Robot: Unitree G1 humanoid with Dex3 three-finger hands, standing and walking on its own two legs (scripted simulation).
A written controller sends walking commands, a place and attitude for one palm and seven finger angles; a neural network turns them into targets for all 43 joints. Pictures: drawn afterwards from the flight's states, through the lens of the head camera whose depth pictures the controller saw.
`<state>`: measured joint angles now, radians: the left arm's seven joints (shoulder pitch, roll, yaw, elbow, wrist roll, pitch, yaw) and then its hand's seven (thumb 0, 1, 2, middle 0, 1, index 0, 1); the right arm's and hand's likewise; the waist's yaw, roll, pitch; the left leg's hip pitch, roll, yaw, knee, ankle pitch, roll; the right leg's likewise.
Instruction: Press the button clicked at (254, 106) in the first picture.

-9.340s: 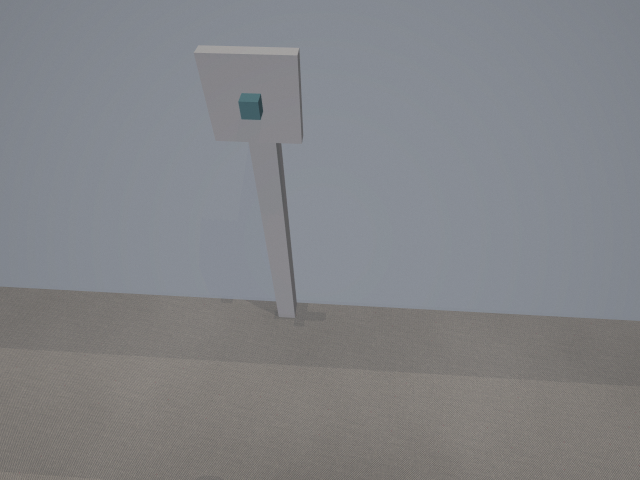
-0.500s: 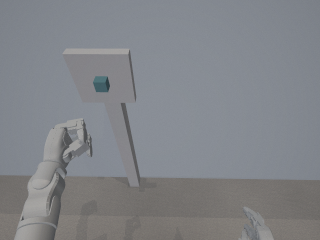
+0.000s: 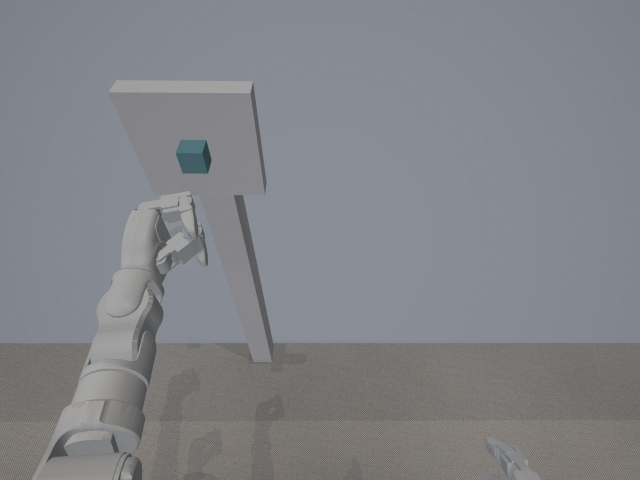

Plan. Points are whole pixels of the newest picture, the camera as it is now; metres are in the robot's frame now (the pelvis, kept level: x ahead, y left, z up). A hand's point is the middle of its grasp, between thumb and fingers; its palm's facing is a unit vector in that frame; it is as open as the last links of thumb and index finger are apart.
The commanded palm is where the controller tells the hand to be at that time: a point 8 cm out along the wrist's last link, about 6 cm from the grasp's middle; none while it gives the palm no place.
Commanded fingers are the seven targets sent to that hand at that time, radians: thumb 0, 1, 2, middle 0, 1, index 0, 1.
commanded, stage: aim a knuckle at the button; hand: left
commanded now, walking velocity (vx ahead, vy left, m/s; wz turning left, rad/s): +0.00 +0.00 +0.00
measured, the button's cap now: (194, 155) +0.52 +0.20 +0.12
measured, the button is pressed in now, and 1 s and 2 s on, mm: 0 0 11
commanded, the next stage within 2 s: press the button with the knuckle in 0.90 s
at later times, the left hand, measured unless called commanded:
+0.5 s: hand (209, 222) +0.42 +0.17 +0.08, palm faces +0.07 -1.00 -0.01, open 3.1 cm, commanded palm +0.39 +0.21 +0.09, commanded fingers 0.00 0.90 0.90 -1.30 -1.50 -1.30 -1.50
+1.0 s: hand (207, 225) +0.42 +0.17 +0.08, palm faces +0.03 -1.00 +0.01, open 3.1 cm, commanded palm +0.39 +0.21 +0.09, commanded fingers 0.00 0.90 0.90 -1.30 -1.50 -1.30 -1.50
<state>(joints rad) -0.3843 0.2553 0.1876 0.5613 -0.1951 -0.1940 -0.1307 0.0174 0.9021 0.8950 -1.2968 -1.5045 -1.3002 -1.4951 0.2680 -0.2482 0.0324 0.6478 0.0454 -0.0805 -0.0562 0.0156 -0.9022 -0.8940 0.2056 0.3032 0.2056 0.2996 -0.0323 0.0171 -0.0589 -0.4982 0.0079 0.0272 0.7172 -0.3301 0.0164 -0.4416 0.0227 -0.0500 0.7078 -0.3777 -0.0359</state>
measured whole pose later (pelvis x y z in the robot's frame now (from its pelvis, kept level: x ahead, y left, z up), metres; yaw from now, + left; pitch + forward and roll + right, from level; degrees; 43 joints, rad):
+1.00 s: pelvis +0.00 +0.01 -0.01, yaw -1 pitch +9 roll -1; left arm -0.58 0.27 0.22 0.84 -0.17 -0.28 -0.12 0.02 0.90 0.90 -1.30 -1.50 -1.30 -1.50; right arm 0.31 -0.25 0.02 0.62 0.04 0.00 -0.03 0.01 -0.90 -0.89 0.20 0.30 0.20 0.30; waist -0.05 0.02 -0.08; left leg -0.59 0.02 0.03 0.78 -0.35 0.02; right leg -0.53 0.03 -0.05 0.76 -0.39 -0.03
